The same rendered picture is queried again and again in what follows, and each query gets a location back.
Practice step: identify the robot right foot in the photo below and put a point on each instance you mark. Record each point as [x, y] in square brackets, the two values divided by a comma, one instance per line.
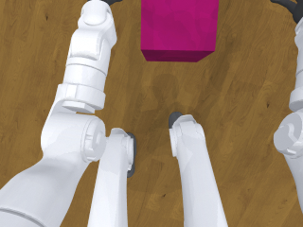
[173, 117]

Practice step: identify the left robot forearm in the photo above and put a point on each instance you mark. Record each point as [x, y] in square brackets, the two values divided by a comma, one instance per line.
[87, 62]

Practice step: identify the robot right upper arm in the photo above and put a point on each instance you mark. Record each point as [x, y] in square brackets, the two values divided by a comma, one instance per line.
[288, 140]

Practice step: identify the right robot forearm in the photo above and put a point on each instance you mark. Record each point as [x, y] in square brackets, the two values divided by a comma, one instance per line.
[296, 96]

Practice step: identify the robot left upper arm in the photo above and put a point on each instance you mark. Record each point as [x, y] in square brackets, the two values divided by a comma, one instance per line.
[40, 196]

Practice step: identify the robot right hand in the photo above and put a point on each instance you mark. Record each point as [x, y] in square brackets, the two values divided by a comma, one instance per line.
[296, 9]

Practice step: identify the carton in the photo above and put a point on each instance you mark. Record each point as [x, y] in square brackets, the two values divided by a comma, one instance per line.
[178, 30]

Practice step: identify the robot right thigh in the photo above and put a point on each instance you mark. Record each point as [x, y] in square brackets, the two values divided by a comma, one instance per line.
[201, 199]

